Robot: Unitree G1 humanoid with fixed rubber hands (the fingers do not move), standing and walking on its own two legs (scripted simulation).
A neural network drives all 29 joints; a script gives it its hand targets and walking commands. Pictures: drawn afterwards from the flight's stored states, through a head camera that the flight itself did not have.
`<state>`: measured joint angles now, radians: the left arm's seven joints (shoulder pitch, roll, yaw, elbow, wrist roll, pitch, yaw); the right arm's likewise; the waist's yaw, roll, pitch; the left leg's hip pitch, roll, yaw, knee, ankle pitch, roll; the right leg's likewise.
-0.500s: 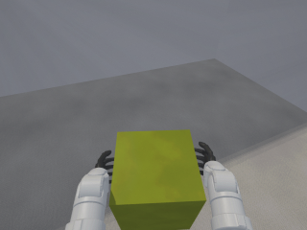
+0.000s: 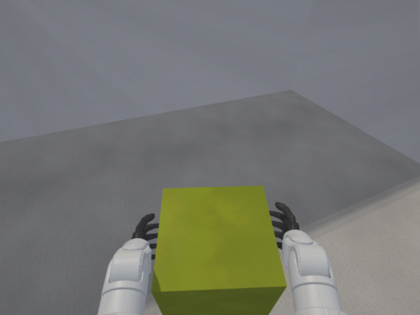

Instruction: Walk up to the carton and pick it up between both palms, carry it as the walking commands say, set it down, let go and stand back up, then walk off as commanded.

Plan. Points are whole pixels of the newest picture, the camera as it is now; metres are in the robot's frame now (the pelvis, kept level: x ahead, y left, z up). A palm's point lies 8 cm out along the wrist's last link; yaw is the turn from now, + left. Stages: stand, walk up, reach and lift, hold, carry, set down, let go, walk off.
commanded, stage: reach and lift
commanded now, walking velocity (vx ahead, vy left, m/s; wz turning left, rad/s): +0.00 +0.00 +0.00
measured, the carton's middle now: (214, 258) +0.29 +0.00 -0.03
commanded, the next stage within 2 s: hold in 0.14 s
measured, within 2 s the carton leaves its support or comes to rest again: neither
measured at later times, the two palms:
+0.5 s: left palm (133, 259) +0.25 +0.16 +0.03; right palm (288, 245) +0.27 -0.14 +0.05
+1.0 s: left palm (134, 256) +0.26 +0.16 +0.03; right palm (289, 246) +0.27 -0.14 +0.05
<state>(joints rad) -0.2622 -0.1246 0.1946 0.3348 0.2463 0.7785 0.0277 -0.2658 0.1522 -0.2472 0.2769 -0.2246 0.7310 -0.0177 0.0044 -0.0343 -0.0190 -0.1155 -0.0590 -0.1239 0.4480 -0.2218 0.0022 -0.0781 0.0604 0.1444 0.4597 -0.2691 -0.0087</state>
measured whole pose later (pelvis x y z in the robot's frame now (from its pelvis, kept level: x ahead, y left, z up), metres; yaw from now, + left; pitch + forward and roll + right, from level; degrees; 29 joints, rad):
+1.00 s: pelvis -0.01 +0.01 +0.00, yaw +0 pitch -6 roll +0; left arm -0.20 -0.14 0.16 0.26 0.24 0.81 0.04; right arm -0.21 0.14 -0.21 0.21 -0.21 0.76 -0.01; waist 0.00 -0.02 -0.02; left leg -0.13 -0.07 -0.12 0.46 -0.22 0.01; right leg -0.09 0.05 0.14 0.46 -0.26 0.01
